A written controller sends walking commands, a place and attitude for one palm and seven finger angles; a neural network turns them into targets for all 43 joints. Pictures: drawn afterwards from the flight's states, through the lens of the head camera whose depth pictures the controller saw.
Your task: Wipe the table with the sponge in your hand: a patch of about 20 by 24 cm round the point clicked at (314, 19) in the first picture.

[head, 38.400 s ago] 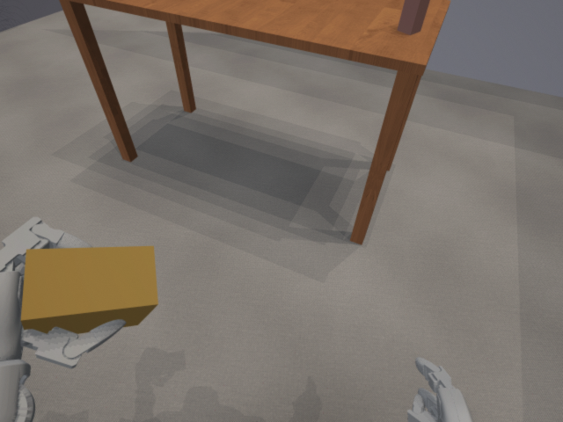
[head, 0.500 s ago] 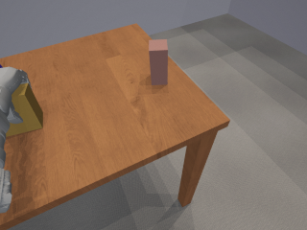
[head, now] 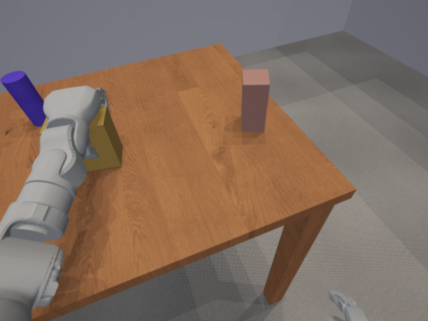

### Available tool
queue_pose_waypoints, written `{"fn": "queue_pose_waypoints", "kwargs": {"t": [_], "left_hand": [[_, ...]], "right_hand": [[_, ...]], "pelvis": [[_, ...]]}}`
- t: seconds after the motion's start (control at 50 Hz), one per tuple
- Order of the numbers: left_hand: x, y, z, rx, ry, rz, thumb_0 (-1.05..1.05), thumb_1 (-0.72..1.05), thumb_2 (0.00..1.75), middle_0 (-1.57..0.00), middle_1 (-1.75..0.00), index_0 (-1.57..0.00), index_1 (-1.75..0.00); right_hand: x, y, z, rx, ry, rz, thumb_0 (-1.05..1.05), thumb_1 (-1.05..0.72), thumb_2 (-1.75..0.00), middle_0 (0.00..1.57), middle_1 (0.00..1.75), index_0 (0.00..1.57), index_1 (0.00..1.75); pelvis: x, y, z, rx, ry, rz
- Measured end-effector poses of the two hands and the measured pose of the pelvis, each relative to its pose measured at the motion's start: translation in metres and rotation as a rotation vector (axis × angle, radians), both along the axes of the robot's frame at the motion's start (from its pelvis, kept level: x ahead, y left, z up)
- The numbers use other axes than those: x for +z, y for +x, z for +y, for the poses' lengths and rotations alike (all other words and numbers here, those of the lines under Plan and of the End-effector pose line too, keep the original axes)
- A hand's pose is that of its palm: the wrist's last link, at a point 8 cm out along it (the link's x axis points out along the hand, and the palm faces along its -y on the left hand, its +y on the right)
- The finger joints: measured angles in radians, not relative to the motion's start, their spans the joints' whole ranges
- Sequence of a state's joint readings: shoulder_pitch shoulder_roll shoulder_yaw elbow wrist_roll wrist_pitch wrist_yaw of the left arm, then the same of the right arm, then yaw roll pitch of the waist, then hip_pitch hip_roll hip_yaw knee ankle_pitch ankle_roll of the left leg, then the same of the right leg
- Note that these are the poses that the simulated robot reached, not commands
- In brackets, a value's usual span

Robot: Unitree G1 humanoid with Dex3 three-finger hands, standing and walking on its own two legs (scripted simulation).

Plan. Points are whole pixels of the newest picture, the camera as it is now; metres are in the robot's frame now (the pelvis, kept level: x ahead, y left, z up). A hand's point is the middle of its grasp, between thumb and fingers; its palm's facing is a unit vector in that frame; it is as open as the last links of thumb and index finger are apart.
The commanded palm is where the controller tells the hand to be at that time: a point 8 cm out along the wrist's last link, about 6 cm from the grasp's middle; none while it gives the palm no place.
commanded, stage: slide across to the middle lane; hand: left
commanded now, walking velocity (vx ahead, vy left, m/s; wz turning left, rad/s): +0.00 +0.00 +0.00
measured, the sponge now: (89, 147) +0.41 +0.30 +0.11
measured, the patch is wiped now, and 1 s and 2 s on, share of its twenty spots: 0.50 0.70 0.75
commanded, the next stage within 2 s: wipe back along the middle lane in 0.16 s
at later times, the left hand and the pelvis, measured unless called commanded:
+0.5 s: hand (111, 131) +0.41 +0.24 +0.15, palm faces +0.03 -0.02 -1.00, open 10.3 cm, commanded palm +0.37 +0.23 +0.21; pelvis +0.02 -0.01 +0.00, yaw +0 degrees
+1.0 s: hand (114, 148) +0.37 +0.22 +0.15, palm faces +0.04 -0.01 -1.00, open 10.3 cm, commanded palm +0.33 +0.21 +0.19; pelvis +0.00 -0.03 +0.00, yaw -1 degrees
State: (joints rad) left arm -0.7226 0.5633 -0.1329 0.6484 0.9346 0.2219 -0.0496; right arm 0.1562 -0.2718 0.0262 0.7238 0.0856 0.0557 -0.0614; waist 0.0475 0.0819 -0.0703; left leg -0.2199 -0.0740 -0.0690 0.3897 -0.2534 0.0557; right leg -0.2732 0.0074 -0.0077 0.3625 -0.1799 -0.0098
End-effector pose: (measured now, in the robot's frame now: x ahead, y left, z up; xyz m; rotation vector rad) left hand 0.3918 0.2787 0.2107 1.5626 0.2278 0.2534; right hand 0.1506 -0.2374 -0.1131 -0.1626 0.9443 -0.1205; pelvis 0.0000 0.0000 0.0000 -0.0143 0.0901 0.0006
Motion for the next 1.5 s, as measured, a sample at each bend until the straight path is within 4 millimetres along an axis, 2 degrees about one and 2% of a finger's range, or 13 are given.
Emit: {"fn": "queue_pose_waypoints", "kwargs": {"t": [0.12, 0.26, 0.38, 0.5, 0.66, 0.78, 0.9, 1.06, 1.16, 1.34, 1.5], "left_hand": [[-0.002, 0.013, -0.018, 0.017, -0.016, -0.007, 0.0, -0.56, 1.09, -0.72, -1.33, -0.73, -1.35], [-0.003, 0.019, -0.026, 0.06, -0.017, 0.003, 0.0, -0.56, 1.08, -0.72, -1.33, -0.73, -1.35], [-0.002, 0.014, -0.034, 0.063, -0.025, 0.006, 0.0, -0.55, 1.08, -0.71, -1.34, -0.72, -1.35], [-0.004, -0.005, -0.048, 0.032, -0.027, -0.013, 0.0, -0.54, 1.07, -0.7, -1.34, -0.71, -1.36], [-0.005, -0.029, -0.059, 0.05, -0.034, -0.038, 0.0, -0.53, 1.07, -0.69, -1.35, -0.7, -1.37], [-0.006, -0.038, -0.064, 0.081, -0.022, -0.024, 0.0, -0.52, 1.06, -0.69, -1.36, -0.7, -1.37], [-0.006, -0.042, -0.068, 0.096, -0.021, -0.014, 0.0, -0.52, 1.06, -0.68, -1.36, -0.69, -1.37], [-0.006, -0.054, -0.073, 0.074, -0.022, -0.038, 0.0, -0.51, 1.06, -0.67, -1.37, -0.68, -1.38], [-0.007, -0.063, -0.076, 0.067, -0.027, -0.061, 0.0, -0.51, 1.06, -0.67, -1.38, -0.68, -1.39], [-0.008, -0.076, -0.076, 0.085, -0.053, -0.088, 0.0, -0.5, 1.06, -0.66, -1.39, -0.67, -1.39], [-0.008, -0.087, -0.08, 0.08, -0.063, -0.104, 0.0, -0.49, 1.05, -0.65, -1.39, -0.67, -1.39]], "right_hand": [[0.009, 0.035, 0.017, 0.054, 0.032, -0.073, 0.01, -0.9, -0.9, 0.2, 0.3, 0.21, 0.3], [0.009, 0.052, 0.021, 0.095, 0.039, -0.071, 0.01, -0.9, -0.9, 0.2, 0.3, 0.21, 0.3], [0.006, 0.052, 0.015, 0.102, 0.038, -0.05, 0.01, -0.9, -0.9, 0.2, 0.3, 0.21, 0.3], [0.005, 0.052, 0.008, 0.1, 0.047, -0.057, 0.01, -0.9, -0.9, 0.2, 0.3, 0.2, 0.3], [0.013, 0.059, 0.003, 0.114, 0.052, -0.101, 0.01, -0.9, -0.9, 0.2, 0.3, 0.2, 0.3], [0.022, 0.062, 0.0, 0.118, 0.051, -0.148, 0.01, -0.9, -0.9, 0.2, 0.3, 0.2, 0.3], [0.025, 0.054, -0.008, 0.104, 0.048, -0.167, 0.01, -0.9, -0.9, 0.2, 0.3, 0.2, 0.3], [0.017, 0.037, -0.022, 0.072, 0.047, -0.139, 0.01, -0.9, -0.9, 0.2, 0.3, 0.2, 0.3], [0.013, 0.033, -0.027, 0.058, 0.05, -0.127, 0.01, -0.9, -0.9, 0.2, 0.3, 0.2, 0.3], [0.02, 0.047, -0.025, 0.061, 0.057, -0.169, 0.01, -0.9, -0.9, 0.2, 0.3, 0.2, 0.3], [0.033, 0.069, -0.012, 0.095, 0.075, -0.235, 0.01, -0.9, -0.9, 0.2, 0.3, 0.2, 0.3]], "pelvis": [[0.001, 0.008, 0.003, -0.004, 0.0, 0.008], [0.0, 0.016, 0.002, 0.005, 0.001, 0.017], [0.001, 0.02, -0.002, 0.007, 0.003, 0.012], [0.001, 0.022, -0.007, -0.001, 0.006, -0.009], [0.0, 0.012, -0.017, -0.002, 0.009, -0.04], [0.0, 0.002, -0.025, -0.002, 0.015, -0.056], [-0.001, -0.004, -0.031, -0.004, 0.018, -0.064], [-0.002, -0.004, -0.035, -0.015, 0.018, -0.072], [-0.002, -0.004, -0.036, -0.024, 0.018, -0.077], [-0.003, -0.003, -0.036, -0.034, 0.019, -0.081], [-0.004, -0.002, -0.032, -0.031, 0.017, -0.084]]}}
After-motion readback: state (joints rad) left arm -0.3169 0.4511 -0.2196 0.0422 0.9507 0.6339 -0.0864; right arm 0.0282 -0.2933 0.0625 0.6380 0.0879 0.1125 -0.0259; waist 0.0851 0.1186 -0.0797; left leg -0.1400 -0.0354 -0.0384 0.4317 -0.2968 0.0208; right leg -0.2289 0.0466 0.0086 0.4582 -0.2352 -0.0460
